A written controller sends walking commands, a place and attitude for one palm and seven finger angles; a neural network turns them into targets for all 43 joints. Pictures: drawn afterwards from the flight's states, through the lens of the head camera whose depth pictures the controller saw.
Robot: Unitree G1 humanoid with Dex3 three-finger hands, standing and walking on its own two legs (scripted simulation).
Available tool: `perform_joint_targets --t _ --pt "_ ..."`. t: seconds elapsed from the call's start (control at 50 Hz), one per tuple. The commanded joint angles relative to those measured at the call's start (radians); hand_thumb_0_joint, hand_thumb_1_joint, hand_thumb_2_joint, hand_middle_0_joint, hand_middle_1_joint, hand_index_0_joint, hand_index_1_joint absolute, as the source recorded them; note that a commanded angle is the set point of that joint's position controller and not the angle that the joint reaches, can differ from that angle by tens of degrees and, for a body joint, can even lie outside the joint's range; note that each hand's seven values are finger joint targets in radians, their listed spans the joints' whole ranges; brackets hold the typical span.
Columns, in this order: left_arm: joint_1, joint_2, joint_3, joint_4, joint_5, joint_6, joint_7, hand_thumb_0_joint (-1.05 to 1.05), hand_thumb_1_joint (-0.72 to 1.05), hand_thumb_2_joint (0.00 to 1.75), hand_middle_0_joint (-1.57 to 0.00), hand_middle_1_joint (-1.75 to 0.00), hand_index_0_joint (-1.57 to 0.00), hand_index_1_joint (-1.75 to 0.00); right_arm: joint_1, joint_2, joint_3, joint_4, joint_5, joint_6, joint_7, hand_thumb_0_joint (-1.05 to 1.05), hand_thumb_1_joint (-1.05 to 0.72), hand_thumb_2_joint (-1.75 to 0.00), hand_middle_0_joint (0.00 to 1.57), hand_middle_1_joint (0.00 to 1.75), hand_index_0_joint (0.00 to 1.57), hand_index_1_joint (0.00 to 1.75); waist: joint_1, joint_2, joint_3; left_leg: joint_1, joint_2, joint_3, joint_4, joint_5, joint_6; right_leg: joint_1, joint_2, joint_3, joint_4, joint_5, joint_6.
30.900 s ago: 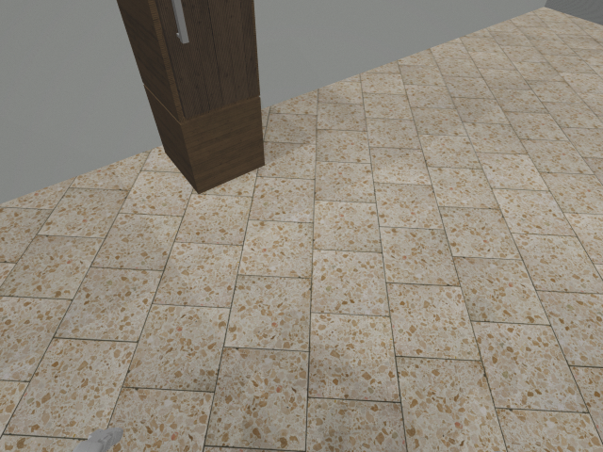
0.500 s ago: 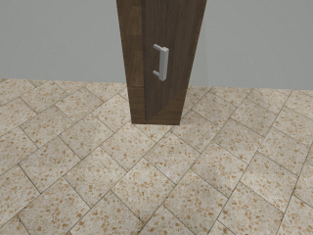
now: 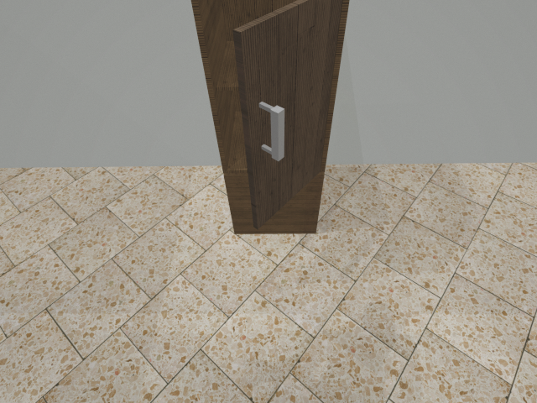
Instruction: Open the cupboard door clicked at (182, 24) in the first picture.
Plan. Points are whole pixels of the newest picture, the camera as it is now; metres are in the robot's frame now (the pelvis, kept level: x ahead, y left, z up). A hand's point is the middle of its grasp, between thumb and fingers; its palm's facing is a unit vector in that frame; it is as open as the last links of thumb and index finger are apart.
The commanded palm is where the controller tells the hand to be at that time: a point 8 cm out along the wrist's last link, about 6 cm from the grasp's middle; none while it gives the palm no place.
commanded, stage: let the arm hang, fingers relaxed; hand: left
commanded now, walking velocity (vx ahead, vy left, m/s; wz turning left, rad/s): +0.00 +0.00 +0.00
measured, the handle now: (271, 131) +0.67 +0.03 +0.01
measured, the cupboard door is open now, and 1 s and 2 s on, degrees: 50 50 50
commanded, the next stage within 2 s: look to check the result in 0.16 s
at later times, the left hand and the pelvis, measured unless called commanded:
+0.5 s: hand out of the picture +0.09 +0.22 -0.16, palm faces -0.01 -0.94 -0.33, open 7.4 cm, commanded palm none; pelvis +0.03 -0.01 +0.00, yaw +0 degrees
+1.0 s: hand out of the picture +0.11 +0.20 -0.16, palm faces -0.04 -0.95 -0.31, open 7.4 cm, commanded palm none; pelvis +0.04 -0.02 +0.00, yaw -3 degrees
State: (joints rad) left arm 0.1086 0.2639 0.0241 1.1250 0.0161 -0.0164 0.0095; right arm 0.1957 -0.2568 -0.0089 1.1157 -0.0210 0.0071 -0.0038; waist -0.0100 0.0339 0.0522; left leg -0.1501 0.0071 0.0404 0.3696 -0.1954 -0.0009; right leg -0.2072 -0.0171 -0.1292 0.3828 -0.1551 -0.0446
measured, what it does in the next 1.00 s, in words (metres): stands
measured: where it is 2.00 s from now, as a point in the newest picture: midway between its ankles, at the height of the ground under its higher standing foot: outside the picture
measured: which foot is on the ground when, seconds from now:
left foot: down 0.00-1.00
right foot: down 0.00-1.00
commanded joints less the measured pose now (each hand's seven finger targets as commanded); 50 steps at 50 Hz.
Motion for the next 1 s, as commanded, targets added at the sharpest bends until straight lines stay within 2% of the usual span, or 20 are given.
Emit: perform_joint_targets --t 0.0,0.18,0.28,0.56,0.58,0.82,0.84,0.9,0.98 --pt "0.001 0.185 0.03 -0.038 -0.002 -0.017 0.011 0.0 0.9 0.9 -0.2 -0.3 -0.2 -0.3 0.006 -0.156 -0.022 -0.03 -0.003 -0.021 -0.011 0.0 -0.9 -0.9 0.2 0.3 0.2 0.3 0.009 -0.022 -0.047 -0.038 0.11 -0.098 -0.092 0.078 0.03 0.084 -0.129 0.153 -0.097 0.007 -0.014" --pt "-0.01 0.199 0.03 -0.037 -0.002 -0.022 0.011 0.0 0.9 0.9 -0.2 -0.3 -0.2 -0.3 -0.034 -0.179 -0.02 -0.033 -0.001 -0.021 -0.013 0.0 -0.9 -0.9 0.2 0.3 0.2 0.3 0.007 -0.024 -0.067 0.005 0.11 -0.087 -0.1 0.098 0.023 0.103 -0.129 0.158 -0.12 0.053 -0.008" --pt "-0.01 0.202 0.03 -0.034 -0.003 -0.026 0.012 0.0 0.9 0.9 -0.2 -0.3 -0.2 -0.3 -0.044 -0.187 -0.02 -0.035 0.0 -0.022 -0.016 0.0 -0.9 -0.9 0.2 0.3 0.2 0.3 0.005 -0.023 -0.095 0.035 0.115 -0.085 -0.097 0.148 0.022 0.126 -0.131 0.152 -0.109 0.151 -0.009" --pt "-0.007 0.21 0.027 -0.025 -0.007 -0.027 0.016 0.0 0.9 0.9 -0.2 -0.3 -0.2 -0.3 -0.046 -0.197 -0.016 -0.028 0.001 -0.019 -0.021 0.0 -0.9 -0.9 0.2 0.3 0.2 0.3 0.003 -0.03 -0.104 0.062 0.122 -0.075 -0.102 0.186 0.016 0.16 -0.134 0.151 -0.109 0.257 -0.008" --pt "-0.006 0.215 0.03 -0.029 -0.005 -0.027 0.018 0.0 0.9 0.9 -0.2 -0.3 -0.2 -0.3 -0.044 -0.195 -0.017 -0.029 0.003 -0.018 -0.021 0.0 -0.9 -0.9 0.2 0.3 0.2 0.3 0.005 -0.049 -0.099 0.061 0.119 -0.073 -0.099 0.182 0.017 0.156 -0.132 0.145 -0.112 0.255 -0.003" --pt "-0.01 0.211 0.026 -0.028 -0.006 -0.027 0.017 0.0 0.9 0.9 -0.2 -0.3 -0.2 -0.3 -0.038 -0.188 -0.015 -0.023 0.0 -0.017 -0.019 0.0 -0.9 -0.9 0.2 0.3 0.2 0.3 0.003 -0.033 -0.087 0.062 0.12 -0.068 -0.11 0.16 0.013 0.156 -0.131 0.158 -0.126 0.232 -0.002" --pt "-0.012 0.21 0.028 -0.03 -0.006 -0.026 0.017 0.0 0.9 0.9 -0.2 -0.3 -0.2 -0.3 -0.035 -0.19 -0.016 -0.022 -0.001 -0.018 -0.021 0.0 -0.9 -0.9 0.2 0.3 0.2 0.3 0.002 -0.033 -0.087 0.069 0.125 -0.059 -0.107 0.167 0.012 0.151 -0.128 0.166 -0.12 0.26 -0.004" --pt "0.029 0.124 0.019 -0.029 -0.006 0.003 0.023 0.0 0.9 0.9 -0.2 -0.3 -0.2 -0.3 0.029 -0.09 -0.003 -0.013 -0.002 0.001 -0.031 0.0 -0.9 -0.9 0.2 0.3 0.2 0.3 -0.004 -0.031 -0.075 0.061 0.13 -0.008 -0.049 0.162 -0.006 0.116 -0.13 0.179 -0.071 0.328 0.002" --pt "0.057 0.153 0.047 -0.062 0.001 0.026 0.019 0.0 0.9 0.9 -0.2 -0.3 -0.2 -0.3 0.054 -0.101 -0.027 -0.047 0.002 0.016 -0.04 0.0 -0.9 -0.9 0.2 0.3 0.2 0.3 -0.001 -0.084 -0.074 0.013 0.12 0.05 0.046 0.062 -0.013 0.087 -0.142 0.251 -0.042 0.348 -0.026"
